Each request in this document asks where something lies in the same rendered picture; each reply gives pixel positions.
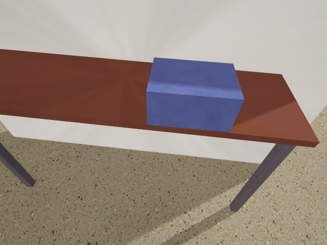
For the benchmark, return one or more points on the carton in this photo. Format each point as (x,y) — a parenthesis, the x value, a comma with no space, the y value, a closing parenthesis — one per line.
(193,94)

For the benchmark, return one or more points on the table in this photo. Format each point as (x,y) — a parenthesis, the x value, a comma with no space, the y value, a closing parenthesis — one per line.
(112,92)

